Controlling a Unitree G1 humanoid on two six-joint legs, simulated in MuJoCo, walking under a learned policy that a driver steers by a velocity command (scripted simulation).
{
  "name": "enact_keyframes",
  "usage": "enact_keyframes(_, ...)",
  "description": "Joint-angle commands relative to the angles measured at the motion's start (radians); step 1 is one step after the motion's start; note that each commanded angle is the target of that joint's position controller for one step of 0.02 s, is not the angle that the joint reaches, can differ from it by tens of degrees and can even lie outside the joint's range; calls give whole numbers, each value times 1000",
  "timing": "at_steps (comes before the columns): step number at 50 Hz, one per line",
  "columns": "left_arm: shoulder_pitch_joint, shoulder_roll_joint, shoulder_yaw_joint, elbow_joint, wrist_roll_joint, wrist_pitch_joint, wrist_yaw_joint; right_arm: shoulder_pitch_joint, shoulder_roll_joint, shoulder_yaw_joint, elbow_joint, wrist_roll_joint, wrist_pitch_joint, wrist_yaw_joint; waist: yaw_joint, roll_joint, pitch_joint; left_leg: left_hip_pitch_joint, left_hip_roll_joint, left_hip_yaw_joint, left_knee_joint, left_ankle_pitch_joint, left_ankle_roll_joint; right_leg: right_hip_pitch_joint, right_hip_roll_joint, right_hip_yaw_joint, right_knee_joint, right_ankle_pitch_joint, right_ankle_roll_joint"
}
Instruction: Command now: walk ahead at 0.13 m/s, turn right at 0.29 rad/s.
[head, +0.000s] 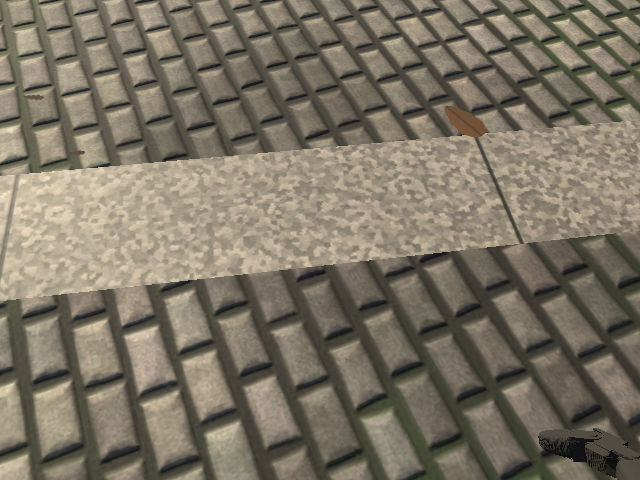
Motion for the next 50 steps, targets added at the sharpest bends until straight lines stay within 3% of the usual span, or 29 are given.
enact_keyframes(1,37,101,33,-55,4,48,31,79,-135,-48,-6,16,10,-12,-52,139,-208,319,265,-197,-183,350,211,-219,-67,20,106,37,37)
enact_keyframes(3,76,69,33,-60,16,82,46,15,-155,-60,3,-7,4,-15,-11,166,-161,142,251,-120,-255,233,213,-101,-50,-25,75,131,52)
enact_keyframes(5,57,63,37,-83,21,92,49,-8,-154,-64,15,-9,-3,-22,-7,158,-153,111,258,-76,-276,167,216,-74,-60,-29,2,197,36)
enact_keyframes(7,-1,57,34,-116,24,95,40,-10,-161,-69,32,-2,-3,-34,-24,150,-156,130,274,-53,-282,127,215,-60,-73,-30,-94,263,12)
enact_keyframes(11,-53,84,44,-161,23,101,14,0,-190,-80,66,17,15,-43,-36,147,-159,190,312,-39,-253,79,196,-19,-66,-55,-221,278,-29)
enact_keyframes(13,-27,84,51,-161,25,102,2,-16,-201,-84,80,36,26,-43,-11,132,-151,196,302,-9,-191,42,153,53,-41,-93,-360,334,-64)
enact_keyframes(14,-3,90,57,-152,29,100,0,-3,-189,-82,92,44,31,-44,-4,108,-148,181,271,20,-130,-21,113,108,-12,-105,-444,381,-89)
enact_keyframes(15,20,123,70,-149,37,97,5,46,-155,-77,118,43,38,-42,-9,14,-116,127,210,76,4,-127,41,155,-25,-34,-566,483,-130)
enact_keyframes(16,18,239,94,-178,36,92,26,82,-101,-64,109,5,44,-37,-54,-294,-86,-87,65,185,322,-409,-73,239,-265,312,-680,795,-232)
enact_keyframes(17,8,281,93,-207,65,74,18,-17,-130,-71,62,2,44,-48,-8,-313,-84,-218,-49,23,530,-576,-93,175,-369,508,-744,791,-401)
enact_keyframes(18,-4,248,86,-210,73,50,9,-48,-160,-81,61,14,46,-53,0,-204,-100,-238,-29,-59,620,-517,-77,172,-328,449,-755,710,-391)
enact_keyframes(19,-50,224,81,-214,56,35,11,-27,-167,-88,72,24,49,-57,-32,-157,-95,-249,-12,-84,626,-417,-62,179,-276,374,-741,662,-333)
enact_keyframes(20,-97,188,73,-223,36,33,17,-3,-168,-93,98,17,50,-66,-52,-104,-108,-250,1,-95,611,-348,-61,191,-238,330,-726,627,-283)
enact_keyframes(21,-125,168,64,-231,23,35,25,6,-175,-98,104,10,51,-71,-63,-111,-115,-233,1,-99,606,-301,-68,185,-223,304,-719,663,-266)
enact_keyframes(23,-113,148,55,-239,27,39,37,21,-159,-97,110,16,43,-66,-69,-111,-160,-190,-20,-101,609,-242,-80,206,-196,278,-704,751,-267)
enact_keyframes(28,-81,174,68,-248,20,52,54,-13,-124,-81,104,26,30,-57,-41,-115,-168,-157,-39,-119,361,-199,-111,268,-171,307,-685,692,-271)
enact_keyframes(31,-95,187,75,-260,23,62,50,-15,-131,-79,106,30,24,-45,-34,-137,-148,-69,-53,-120,252,-214,-115,206,-161,352,-685,629,-283)
enact_keyframes(35,-124,187,77,-275,18,73,39,10,-150,-82,111,37,7,-28,-35,-152,-152,26,-72,-126,127,-240,-100,192,-150,435,-654,697,-284)
enact_keyframes(38,-170,178,74,-290,2,84,43,85,-158,-87,131,37,-8,-14,-85,-145,-164,173,-73,-106,-126,-90,-69,175,-102,458,-593,713,-234)
enact_keyframes(39,-165,157,68,-296,1,86,46,116,-186,-96,141,31,-9,-14,-89,-114,-173,282,-12,-134,-196,20,-44,108,-61,433,-550,600,-189)
enact_keyframes(40,-117,101,53,-296,14,85,44,126,-253,-108,133,13,-2,-21,-55,80,-200,402,190,-310,-215,141,33,-21,39,308,-360,306,-131)
enact_keyframes(41,-100,119,62,-325,7,76,41,103,-299,-114,133,-16,7,-21,-24,311,-142,382,351,-532,-234,314,212,-226,175,137,-179,-40,-74)
enact_keyframes(42,-76,203,86,-303,23,68,39,68,-241,-100,105,-13,3,-24,-34,224,-135,347,396,-524,-229,317,273,-247,95,145,32,-33,-33)
enact_keyframes(43,-67,229,101,-280,14,72,35,23,-187,-84,91,-4,4,-31,-21,164,-120,326,329,-412,-213,284,234,-244,79,139,107,37,-19)
enact_keyframes(44,-53,205,101,-259,13,83,38,-9,-170,-79,84,8,7,-35,-11,137,-101,322,260,-320,-203,226,186,-251,70,125,140,94,0)
enact_keyframes(45,-58,184,96,-259,16,91,39,-11,-162,-74,83,21,9,-39,-26,140,-86,336,240,-278,-200,225,175,-284,65,118,169,146,16)
enact_keyframes(48,-121,123,73,-298,1,94,28,48,-179,-74,96,14,24,-53,-69,165,-82,382,211,-176,-211,280,189,-301,43,45,86,210,44)
enact_keyframes(50,-168,109,62,-324,1,91,21,110,-200,-82,104,16,30,-57,-117,173,-110,450,235,-183,-255,45,196,-314,7,18,-20,234,46)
